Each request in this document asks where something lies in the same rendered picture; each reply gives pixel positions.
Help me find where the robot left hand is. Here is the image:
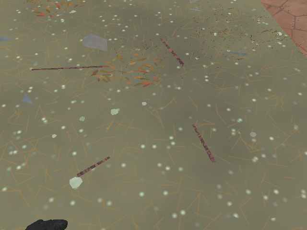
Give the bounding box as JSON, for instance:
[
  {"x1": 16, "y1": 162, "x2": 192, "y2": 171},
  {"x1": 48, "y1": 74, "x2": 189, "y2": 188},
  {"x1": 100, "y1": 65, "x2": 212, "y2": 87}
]
[{"x1": 25, "y1": 219, "x2": 68, "y2": 230}]

